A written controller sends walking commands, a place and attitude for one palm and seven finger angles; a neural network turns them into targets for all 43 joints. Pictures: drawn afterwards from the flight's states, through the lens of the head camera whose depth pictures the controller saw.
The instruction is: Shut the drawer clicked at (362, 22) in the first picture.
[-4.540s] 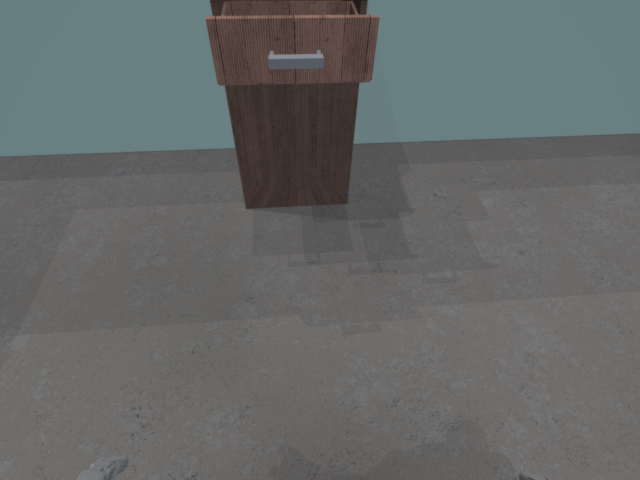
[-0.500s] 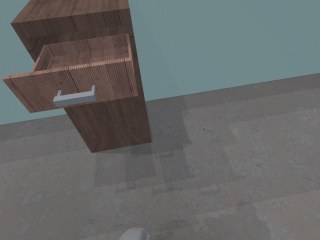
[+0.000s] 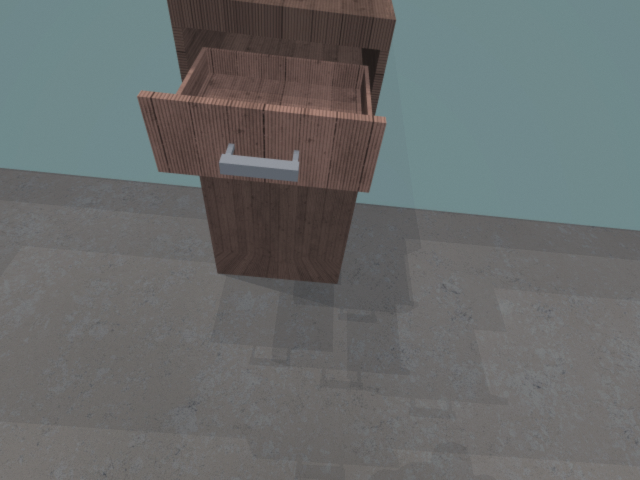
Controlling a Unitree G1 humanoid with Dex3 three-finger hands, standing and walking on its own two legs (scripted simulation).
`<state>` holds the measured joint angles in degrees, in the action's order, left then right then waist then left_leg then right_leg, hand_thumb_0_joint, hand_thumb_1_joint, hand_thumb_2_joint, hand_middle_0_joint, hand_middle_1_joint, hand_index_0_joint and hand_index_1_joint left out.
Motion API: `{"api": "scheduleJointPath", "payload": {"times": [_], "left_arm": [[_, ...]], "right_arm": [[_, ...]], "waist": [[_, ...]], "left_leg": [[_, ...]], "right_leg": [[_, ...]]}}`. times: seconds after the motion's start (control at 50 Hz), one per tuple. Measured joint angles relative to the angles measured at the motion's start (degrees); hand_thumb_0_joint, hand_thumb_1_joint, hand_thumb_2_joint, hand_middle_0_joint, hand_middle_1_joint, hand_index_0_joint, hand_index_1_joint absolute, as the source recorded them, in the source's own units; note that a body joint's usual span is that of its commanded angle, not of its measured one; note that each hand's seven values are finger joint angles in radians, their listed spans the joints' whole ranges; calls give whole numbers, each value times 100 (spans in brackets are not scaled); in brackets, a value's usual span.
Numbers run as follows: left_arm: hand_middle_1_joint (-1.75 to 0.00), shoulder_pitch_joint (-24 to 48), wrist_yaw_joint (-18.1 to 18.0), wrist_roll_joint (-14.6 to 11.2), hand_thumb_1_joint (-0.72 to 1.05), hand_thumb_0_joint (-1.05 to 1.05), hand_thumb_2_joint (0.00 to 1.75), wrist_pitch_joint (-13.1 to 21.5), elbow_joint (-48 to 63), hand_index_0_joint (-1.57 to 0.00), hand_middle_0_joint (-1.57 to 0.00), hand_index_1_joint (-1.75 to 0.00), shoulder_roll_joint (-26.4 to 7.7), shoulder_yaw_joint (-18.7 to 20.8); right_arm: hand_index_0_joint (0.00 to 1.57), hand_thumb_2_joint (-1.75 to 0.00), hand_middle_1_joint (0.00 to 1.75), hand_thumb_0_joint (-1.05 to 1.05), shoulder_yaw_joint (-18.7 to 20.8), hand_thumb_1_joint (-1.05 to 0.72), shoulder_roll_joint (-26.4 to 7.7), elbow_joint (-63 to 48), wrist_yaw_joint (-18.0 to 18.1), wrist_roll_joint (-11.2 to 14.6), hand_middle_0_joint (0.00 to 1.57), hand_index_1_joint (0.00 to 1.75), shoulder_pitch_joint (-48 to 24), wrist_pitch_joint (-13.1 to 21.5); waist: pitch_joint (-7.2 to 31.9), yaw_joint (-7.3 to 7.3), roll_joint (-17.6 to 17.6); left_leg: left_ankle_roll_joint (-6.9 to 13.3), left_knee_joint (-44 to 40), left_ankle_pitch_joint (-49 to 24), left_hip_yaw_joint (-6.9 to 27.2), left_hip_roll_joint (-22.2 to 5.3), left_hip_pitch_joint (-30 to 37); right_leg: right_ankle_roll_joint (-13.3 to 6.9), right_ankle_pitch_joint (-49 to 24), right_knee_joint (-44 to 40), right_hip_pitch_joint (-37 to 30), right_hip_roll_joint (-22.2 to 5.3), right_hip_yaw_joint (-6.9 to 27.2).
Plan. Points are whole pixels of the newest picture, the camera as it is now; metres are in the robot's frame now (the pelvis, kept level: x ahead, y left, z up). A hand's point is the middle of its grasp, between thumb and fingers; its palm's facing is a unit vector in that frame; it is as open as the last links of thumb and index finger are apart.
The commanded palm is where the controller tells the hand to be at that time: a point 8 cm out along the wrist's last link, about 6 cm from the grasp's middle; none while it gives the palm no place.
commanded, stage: take the last steps up to it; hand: left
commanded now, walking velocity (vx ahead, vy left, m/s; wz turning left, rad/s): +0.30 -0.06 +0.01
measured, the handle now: (261, 160) +0.61 +0.17 +0.04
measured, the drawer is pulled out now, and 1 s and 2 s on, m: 0.28 0.28 0.28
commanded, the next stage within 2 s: come to a stop and stand still in 0.86 s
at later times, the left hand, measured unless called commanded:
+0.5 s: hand (249, 455) +0.18 +0.11 -0.17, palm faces +0.03 -0.98 -0.20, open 7.4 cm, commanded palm none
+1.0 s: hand out of the picture +0.15 +0.11 -0.19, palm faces +0.15 -0.98 -0.12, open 7.4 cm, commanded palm none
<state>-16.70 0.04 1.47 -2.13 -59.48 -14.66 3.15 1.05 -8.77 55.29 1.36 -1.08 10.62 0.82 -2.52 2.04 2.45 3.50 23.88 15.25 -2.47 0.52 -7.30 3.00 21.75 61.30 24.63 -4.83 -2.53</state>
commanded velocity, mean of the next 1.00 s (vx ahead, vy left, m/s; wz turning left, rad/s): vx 0.22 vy -0.03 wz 0.03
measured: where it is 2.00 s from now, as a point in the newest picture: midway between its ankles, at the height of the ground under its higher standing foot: outside the picture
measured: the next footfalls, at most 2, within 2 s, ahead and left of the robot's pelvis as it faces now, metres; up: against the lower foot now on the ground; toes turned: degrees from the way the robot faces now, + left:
right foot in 0.38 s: +0.17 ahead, -0.16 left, +0.00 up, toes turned -6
left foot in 0.92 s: +0.33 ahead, +0.07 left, +0.00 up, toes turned +9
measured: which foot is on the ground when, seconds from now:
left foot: down 0.00-0.40, up 0.42-0.90, down 0.92-1.00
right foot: up 0.00-0.36, down 0.38-0.92, up 0.94-1.00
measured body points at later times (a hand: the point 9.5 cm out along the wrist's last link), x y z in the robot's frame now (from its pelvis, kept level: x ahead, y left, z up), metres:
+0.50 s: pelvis +0.10 -0.07 -0.01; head +0.10 -0.09 +0.44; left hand +0.18 +0.16 -0.15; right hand +0.01 -0.29 -0.17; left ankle +0.02 +0.06 -0.68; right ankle +0.13 -0.16 -0.75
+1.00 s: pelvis +0.25 -0.03 -0.02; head +0.27 -0.01 +0.43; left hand +0.14 +0.16 -0.18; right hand +0.38 -0.23 -0.15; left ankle +0.29 +0.06 -0.75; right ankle +0.15 -0.15 -0.68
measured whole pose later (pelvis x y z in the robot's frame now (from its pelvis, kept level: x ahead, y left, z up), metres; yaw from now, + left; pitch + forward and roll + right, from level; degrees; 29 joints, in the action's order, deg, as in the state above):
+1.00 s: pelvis +0.25 -0.03 -0.02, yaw +0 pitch -2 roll -1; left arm -25.4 -1.3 0.8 1.6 -67.8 -6.5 1.3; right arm 0.9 -6.9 57.9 0.8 -1.4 5.9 3.7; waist -4.2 4.1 1.6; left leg 3.5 33.3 14.4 -8.9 -2.4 -16.9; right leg 0.0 30.2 56.9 14.0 -2.5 -4.4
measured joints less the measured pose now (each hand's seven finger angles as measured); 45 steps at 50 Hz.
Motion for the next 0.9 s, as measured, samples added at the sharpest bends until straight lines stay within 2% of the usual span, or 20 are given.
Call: {"api": "scheduleJointPath", "payload": {"times": [0.1,0.2,0.3,0.38,0.4,0.44,0.48,0.52,0.56,0.64,0.72,0.84,0.9], "left_arm": [[-30,124,52,14,91,0,90,53,-33,-20,-20,-30,117,-43],[-30,369,103,5,91,0,90,48,-15,-20,-20,-30,250,-57],[-30,669,141,-18,91,0,90,101,67,-20,-20,-30,387,-61],[-30,814,155,-24,90,0,90,269,166,-20,-20,-30,455,-48],[-30,845,142,-13,90,0,90,358,183,-20,-20,-30,466,-42],[-30,852,99,-37,90,0,90,492,197,-20,-20,-30,523,-54],[-30,713,59,-69,90,0,90,543,164,-20,-20,-30,574,-69],[-30,506,-28,-96,91,0,90,538,78,-21,-20,-30,612,-36],[-30,299,-94,-98,93,-1,90,545,-30,-21,-21,-30,585,-17],[-30,-138,-100,-65,93,-1,90,575,-262,-20,-20,-30,620,-79],[-30,-511,-77,-38,92,0,90,599,-464,-20,-20,-30,736,-145],[-30,-892,-79,0,91,0,90,597,-673,-20,-20,-30,862,-196],[-30,-1060,-92,-16,91,0,90,556,-755,-20,-20,-30,878,-192]], "right_arm": [[20,-90,30,0,45,-93,-54,232,20,-12,21,30,498,102],[20,-90,30,0,68,-92,-43,528,21,-53,21,30,1014,104],[20,-90,30,0,87,-91,-52,823,11,-98,21,30,1431,77],[20,-90,30,1,95,-91,-53,1032,1,-95,21,30,1688,44],[20,-90,30,1,92,-91,-45,1081,-13,-70,21,30,1723,36],[20,-90,30,1,85,-91,-45,1159,-45,-40,21,30,1645,-43],[20,-90,30,1,124,-91,-51,1169,-80,-34,20,30,1512,-90],[20,-90,30,1,170,-91,-73,1092,-99,-47,20,30,1335,-104],[20,-90,30,1,208,-91,-103,963,-103,-64,20,30,1127,-96],[19,-90,30,1,266,-91,-159,699,-119,-76,20,30,660,-77],[19,-90,30,1,278,-91,-171,527,-166,-64,20,30,235,-70],[19,-90,30,1,204,-91,-99,400,-208,-41,20,30,-300,-21],[19,-90,30,1,128,-91,-25,331,-187,-44,20,30,-462,97]], "waist": [[162,-118,-1],[157,-289,-25],[60,-507,-175],[20,-572,-315],[-7,-548,-356],[-92,-518,-461],[-62,-449,-472],[19,-396,-450],[91,-367,-457],[166,-307,-488],[170,-167,-483],[44,146,-372],[-22,234,-277]], "left_leg": [[32,-475,-161,0,110,343],[-9,-702,-155,-11,165,591],[-149,-660,38,3,90,726],[-352,-101,526,13,-64,653],[-337,366,763,21,-133,486],[-222,1878,1240,111,-242,-100],[-148,3137,1114,106,-291,-728],[-168,3777,727,33,-390,-1260],[-239,3940,344,0,-514,-1683],[-380,3685,-151,-22,-689,-2223],[-466,3029,-345,-68,-757,-2363],[-402,1688,-187,-246,-616,-1918],[-293,877,-445,-389,-431,-1371]], "right_leg": [[10,-376,-332,93,-28,38],[-20,-494,-1064,101,-57,-20],[-117,-429,-1964,-63,5,-110],[-235,-687,-2937,-583,160,-251],[-352,-1000,-3035,-652,215,-298],[-535,-910,-2833,-712,322,-434],[-615,-761,-2978,-935,388,-504],[-631,-800,-3307,-1207,441,-536],[-650,-880,-3658,-1469,503,-580],[-670,-937,-4152,-1868,603,-624],[-632,-853,-4387,-2149,642,-633],[-446,-465,-4293,-2427,545,-624],[-295,-31,-3800,-2415,416,-599]]}}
